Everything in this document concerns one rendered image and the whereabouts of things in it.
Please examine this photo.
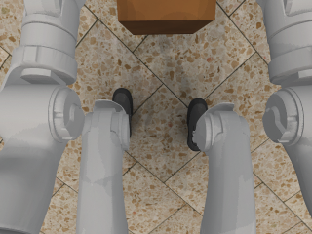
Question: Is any left robot upper arm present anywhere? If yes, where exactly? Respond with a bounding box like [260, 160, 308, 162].
[0, 84, 85, 234]

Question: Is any carton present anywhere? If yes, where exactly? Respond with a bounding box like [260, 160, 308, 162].
[116, 0, 216, 35]

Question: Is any robot left forearm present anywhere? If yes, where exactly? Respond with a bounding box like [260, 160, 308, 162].
[0, 0, 87, 92]

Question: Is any right robot foot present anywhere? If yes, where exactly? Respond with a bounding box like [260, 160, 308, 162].
[186, 98, 208, 152]

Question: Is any robot right forearm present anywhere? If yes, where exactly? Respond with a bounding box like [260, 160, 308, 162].
[255, 0, 312, 89]

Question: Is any right robot upper arm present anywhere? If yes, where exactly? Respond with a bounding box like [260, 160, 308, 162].
[262, 85, 312, 218]

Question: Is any left robot thigh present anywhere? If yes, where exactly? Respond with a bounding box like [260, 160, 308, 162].
[75, 108, 130, 234]

